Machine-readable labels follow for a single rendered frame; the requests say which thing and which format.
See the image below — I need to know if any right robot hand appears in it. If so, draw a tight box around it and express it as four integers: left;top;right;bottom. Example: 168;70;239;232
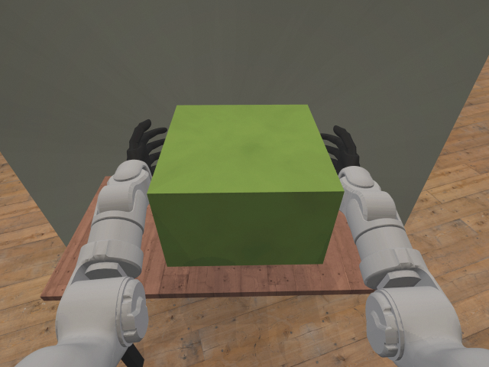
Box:
320;125;360;175

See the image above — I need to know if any left robot hand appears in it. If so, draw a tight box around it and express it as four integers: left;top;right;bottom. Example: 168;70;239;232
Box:
127;119;167;176

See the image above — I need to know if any right robot upper arm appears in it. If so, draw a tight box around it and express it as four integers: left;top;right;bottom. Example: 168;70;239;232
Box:
365;286;489;367

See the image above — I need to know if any table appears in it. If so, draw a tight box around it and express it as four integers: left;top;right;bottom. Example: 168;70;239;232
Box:
40;176;376;367

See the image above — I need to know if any right robot forearm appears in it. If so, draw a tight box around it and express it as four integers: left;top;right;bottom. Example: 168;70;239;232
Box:
338;166;462;342

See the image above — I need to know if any left robot forearm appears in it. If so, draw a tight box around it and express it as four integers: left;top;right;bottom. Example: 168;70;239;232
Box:
55;160;152;342

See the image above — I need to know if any left robot upper arm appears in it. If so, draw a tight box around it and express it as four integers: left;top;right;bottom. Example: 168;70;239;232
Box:
15;276;149;367

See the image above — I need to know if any carton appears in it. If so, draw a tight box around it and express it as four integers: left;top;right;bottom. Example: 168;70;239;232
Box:
147;105;345;267

